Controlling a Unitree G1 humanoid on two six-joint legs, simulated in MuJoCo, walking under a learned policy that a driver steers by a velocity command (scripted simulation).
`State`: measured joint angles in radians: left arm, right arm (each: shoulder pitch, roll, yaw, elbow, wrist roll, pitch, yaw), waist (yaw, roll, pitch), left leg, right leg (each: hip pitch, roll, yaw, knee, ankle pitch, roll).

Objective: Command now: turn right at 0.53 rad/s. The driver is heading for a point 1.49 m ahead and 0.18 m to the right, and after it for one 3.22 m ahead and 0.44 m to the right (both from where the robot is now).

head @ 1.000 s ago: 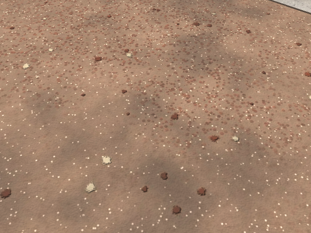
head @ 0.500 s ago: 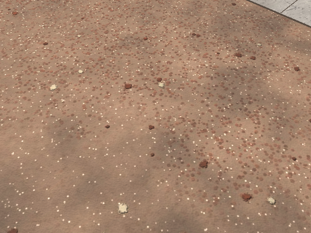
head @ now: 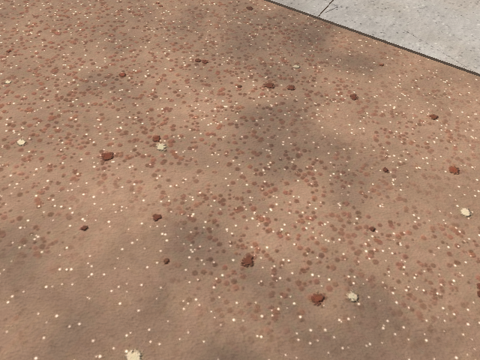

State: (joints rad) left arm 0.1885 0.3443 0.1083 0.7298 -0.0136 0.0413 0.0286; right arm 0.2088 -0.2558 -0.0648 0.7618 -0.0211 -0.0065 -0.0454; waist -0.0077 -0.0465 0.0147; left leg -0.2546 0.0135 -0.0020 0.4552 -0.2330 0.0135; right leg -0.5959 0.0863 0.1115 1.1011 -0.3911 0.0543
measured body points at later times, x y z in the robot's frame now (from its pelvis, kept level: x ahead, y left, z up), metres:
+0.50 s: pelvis +0.00 -0.05 +0.00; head +0.03 -0.09 +0.45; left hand +0.23 +0.17 -0.08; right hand +0.05 -0.38 -0.11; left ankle +0.04 +0.10 -0.67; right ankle -0.01 -0.14 -0.74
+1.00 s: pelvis +0.02 -0.03 -0.01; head +0.03 -0.03 +0.44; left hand +0.24 +0.16 -0.12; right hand +0.07 -0.32 -0.11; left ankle +0.06 +0.08 -0.74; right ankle -0.02 -0.15 -0.74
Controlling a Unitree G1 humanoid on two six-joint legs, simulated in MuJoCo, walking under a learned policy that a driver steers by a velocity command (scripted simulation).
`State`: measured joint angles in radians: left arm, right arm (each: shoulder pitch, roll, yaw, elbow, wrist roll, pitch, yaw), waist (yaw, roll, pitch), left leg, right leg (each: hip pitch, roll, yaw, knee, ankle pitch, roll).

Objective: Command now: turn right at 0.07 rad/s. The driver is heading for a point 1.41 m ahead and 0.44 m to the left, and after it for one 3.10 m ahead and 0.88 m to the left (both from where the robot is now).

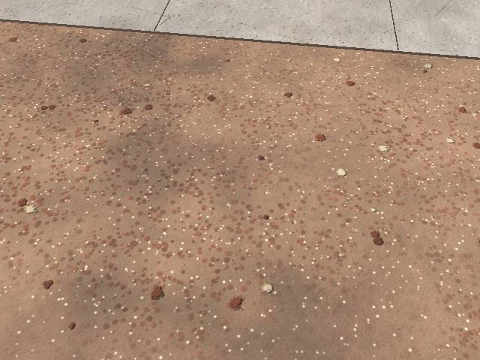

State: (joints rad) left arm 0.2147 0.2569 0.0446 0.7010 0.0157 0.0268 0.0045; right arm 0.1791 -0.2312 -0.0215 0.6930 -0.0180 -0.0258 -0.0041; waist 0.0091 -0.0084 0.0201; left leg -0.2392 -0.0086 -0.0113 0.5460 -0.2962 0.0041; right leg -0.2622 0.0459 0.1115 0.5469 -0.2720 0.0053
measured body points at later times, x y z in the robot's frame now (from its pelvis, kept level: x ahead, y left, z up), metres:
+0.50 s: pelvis +0.01 +0.01 +0.00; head +0.01 +0.01 +0.45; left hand +0.13 +0.26 -0.11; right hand +0.14 -0.24 -0.11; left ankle +0.00 +0.12 -0.73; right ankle +0.01 -0.13 -0.73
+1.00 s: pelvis +0.13 -0.03 +0.01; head +0.14 -0.05 +0.46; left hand +0.12 +0.23 -0.11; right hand +0.29 -0.28 -0.10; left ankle +0.19 +0.13 -0.65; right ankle +0.05 -0.12 -0.73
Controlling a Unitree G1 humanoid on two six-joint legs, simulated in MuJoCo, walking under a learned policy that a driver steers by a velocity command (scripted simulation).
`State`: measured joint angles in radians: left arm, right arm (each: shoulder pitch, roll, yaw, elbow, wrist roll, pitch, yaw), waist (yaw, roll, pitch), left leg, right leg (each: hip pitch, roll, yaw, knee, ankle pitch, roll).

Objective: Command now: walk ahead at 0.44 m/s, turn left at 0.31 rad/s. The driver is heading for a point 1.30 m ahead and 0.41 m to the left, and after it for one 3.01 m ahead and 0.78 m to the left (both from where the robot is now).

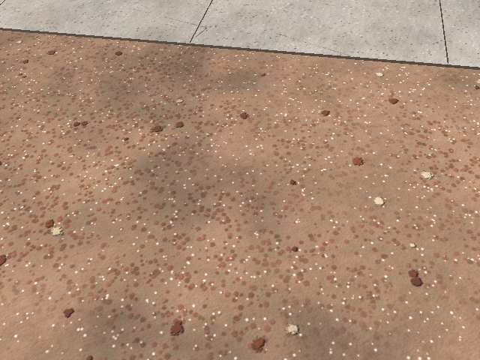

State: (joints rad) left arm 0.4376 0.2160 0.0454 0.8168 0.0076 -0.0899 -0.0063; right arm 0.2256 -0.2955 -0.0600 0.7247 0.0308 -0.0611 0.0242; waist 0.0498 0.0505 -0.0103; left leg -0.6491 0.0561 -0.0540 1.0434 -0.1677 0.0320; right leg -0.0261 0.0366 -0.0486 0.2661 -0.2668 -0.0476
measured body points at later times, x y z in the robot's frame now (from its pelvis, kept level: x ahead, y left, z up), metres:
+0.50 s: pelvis +0.28 +0.07 +0.00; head +0.30 +0.09 +0.45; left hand +0.38 +0.38 -0.09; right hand +0.43 -0.17 -0.11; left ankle +0.28 +0.13 -0.75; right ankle +0.41 -0.09 -0.67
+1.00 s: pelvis +0.55 +0.11 +0.00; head +0.57 +0.11 +0.45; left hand +0.45 +0.38 -0.11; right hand +0.83 -0.03 -0.09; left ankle +0.53 +0.28 -0.67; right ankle +0.59 +0.00 -0.75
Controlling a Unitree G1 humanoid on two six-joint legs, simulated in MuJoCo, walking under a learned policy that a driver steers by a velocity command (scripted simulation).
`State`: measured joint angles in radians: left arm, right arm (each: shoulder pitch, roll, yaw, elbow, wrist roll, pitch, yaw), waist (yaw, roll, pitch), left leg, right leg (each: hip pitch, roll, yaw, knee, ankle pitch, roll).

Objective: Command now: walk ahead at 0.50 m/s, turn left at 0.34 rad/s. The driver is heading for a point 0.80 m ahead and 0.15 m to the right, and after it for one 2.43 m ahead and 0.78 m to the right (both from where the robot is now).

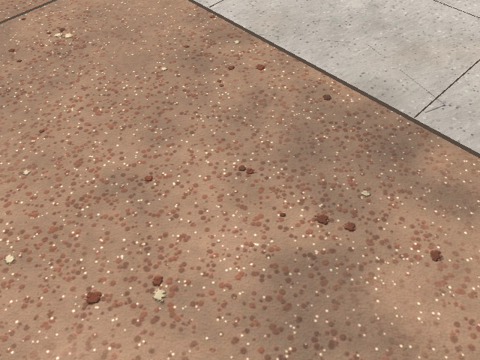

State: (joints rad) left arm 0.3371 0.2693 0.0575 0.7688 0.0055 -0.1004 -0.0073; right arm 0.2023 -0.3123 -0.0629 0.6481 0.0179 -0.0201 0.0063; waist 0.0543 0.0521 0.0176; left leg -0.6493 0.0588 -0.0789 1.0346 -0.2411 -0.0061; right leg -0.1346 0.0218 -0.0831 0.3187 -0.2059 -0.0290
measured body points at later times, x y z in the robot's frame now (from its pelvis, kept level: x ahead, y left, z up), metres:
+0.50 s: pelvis +0.25 +0.07 +0.00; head +0.28 +0.08 +0.45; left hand +0.39 +0.34 -0.12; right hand +0.33 -0.21 -0.11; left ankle +0.24 +0.15 -0.74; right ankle +0.34 -0.09 -0.67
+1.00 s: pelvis +0.36 +0.04 -0.01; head +0.41 +0.01 +0.44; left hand +0.60 +0.27 -0.09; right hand +0.44 -0.27 -0.12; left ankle +0.44 +0.20 -0.70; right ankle +0.42 -0.06 -0.75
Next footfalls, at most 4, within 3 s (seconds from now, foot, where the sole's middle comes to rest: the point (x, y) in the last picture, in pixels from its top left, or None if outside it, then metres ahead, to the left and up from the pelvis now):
0.24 left None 0.28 0.16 -0.78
0.72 right None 0.45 -0.07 -0.78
1.14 left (211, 358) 0.49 0.16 -0.78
1.58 right None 0.32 -0.05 -0.78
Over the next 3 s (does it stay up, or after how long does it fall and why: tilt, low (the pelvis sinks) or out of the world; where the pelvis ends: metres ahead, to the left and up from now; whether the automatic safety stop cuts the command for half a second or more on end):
stays up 0.77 -0.12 -0.01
